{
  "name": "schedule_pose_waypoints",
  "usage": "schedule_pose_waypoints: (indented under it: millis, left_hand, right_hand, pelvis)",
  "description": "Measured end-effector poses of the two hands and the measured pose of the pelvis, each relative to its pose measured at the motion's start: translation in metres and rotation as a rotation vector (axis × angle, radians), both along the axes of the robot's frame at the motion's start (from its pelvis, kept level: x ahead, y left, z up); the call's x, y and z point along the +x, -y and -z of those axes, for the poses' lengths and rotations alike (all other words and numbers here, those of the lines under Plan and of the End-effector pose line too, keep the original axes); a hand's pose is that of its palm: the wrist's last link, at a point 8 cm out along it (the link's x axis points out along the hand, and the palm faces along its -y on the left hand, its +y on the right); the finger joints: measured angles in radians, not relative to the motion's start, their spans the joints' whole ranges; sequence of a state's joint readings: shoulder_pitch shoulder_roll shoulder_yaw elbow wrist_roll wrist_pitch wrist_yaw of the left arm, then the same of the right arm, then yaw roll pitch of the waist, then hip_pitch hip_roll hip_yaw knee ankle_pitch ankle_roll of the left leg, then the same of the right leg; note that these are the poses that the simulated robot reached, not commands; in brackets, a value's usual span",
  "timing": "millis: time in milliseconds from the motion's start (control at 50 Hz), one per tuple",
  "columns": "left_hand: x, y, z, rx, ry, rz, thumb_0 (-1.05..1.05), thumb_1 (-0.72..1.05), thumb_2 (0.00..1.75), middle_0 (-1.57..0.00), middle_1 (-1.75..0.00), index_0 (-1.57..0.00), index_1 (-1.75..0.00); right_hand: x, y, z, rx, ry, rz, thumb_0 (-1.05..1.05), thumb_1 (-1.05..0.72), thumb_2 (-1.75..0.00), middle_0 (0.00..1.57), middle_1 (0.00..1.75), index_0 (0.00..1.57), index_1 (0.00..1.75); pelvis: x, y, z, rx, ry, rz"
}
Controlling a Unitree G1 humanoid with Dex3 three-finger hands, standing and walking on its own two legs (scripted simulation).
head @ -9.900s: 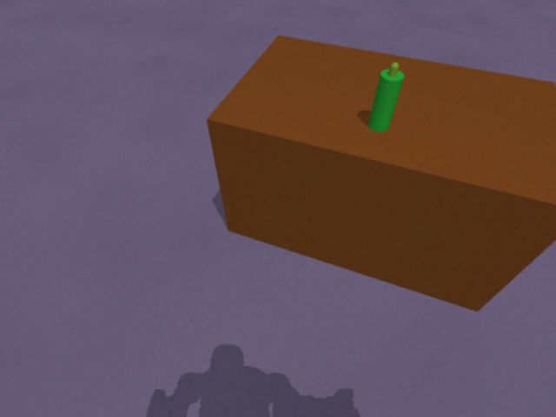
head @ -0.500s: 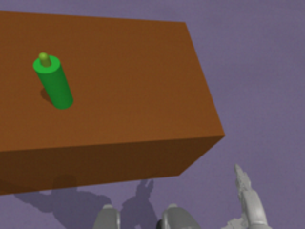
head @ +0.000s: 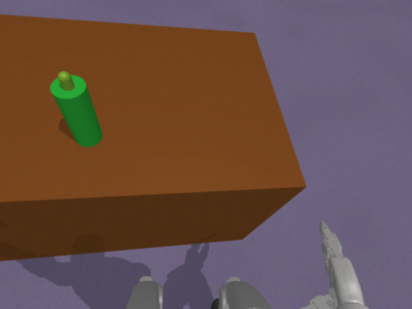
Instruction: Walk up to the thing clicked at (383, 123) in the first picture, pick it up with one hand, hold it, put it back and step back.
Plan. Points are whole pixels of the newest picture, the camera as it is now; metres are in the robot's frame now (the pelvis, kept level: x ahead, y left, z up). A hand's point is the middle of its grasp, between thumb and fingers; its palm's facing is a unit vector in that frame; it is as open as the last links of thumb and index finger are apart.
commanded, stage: go down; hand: left
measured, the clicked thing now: (77, 109) +0.51 +0.26 +0.00
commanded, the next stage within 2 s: approach in 0.34 s
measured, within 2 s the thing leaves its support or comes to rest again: neither
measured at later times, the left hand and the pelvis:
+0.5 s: hand out of the picture +0.34 +0.43 +0.09, palm faces +0.34 -0.94 +0.01, open 17.7 cm; pelvis +0.00 +0.00 +0.00, yaw +0 degrees
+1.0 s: hand (38, 157) +0.41 +0.32 -0.04, palm faces +0.24 -0.97 +0.07, open 17.7 cm; pelvis -0.03 +0.00 -0.04, yaw -2 degrees
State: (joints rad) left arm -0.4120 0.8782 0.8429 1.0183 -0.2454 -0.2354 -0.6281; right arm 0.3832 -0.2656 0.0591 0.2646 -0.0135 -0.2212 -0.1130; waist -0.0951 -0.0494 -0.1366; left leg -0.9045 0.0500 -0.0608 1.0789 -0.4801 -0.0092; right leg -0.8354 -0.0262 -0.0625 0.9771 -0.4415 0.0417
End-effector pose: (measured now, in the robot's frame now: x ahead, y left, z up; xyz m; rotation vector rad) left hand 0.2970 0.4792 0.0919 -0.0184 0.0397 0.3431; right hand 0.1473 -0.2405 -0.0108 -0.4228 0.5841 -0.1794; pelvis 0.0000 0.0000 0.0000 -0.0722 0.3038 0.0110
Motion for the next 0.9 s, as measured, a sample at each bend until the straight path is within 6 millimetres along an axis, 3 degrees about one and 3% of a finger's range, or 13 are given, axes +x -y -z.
schedule_pose_waypoints:
  millis: [220, 580, 700, 900]
  left_hand:
    - [-0.005, 0.000, 0.003, 0.001, 0.003, -0.010, -0.02, -0.61, 0.05, -0.06, -0.04, -0.06, -0.05]
    - [0.002, 0.001, 0.008, -0.003, -0.013, -0.008, -0.02, -0.61, 0.04, -0.06, -0.05, -0.06, -0.06]
    - [0.011, 0.016, 0.035, -0.014, -0.041, 0.015, -0.02, -0.61, 0.03, -0.06, -0.04, -0.05, -0.06]
    - [0.053, 0.080, 0.109, -0.068, -0.047, 0.090, -0.02, -0.61, 0.03, -0.06, -0.05, -0.06, -0.05]
  right_hand:
    - [-0.004, 0.004, 0.000, -0.009, 0.005, 0.011, -0.01, 0.51, -0.06, 0.06, 0.05, 0.06, 0.05]
    - [-0.007, 0.003, 0.006, 0.000, -0.017, 0.013, -0.01, 0.52, -0.05, 0.06, 0.05, 0.06, 0.05]
    - [-0.005, -0.002, 0.016, 0.007, -0.037, -0.011, -0.01, 0.53, -0.05, 0.06, 0.05, 0.06, 0.05]
    - [-0.009, 0.009, 0.008, -0.065, -0.006, -0.031, -0.01, 0.54, -0.04, 0.06, 0.05, 0.06, 0.05]
  pelvis:
    - [-0.004, 0.000, 0.002, 0.002, 0.000, 0.001]
    - [-0.005, 0.000, 0.004, 0.001, -0.014, 0.004]
    - [-0.008, -0.001, 0.011, 0.000, -0.035, 0.004]
    - [-0.020, 0.000, 0.030, -0.003, -0.075, 0.014]
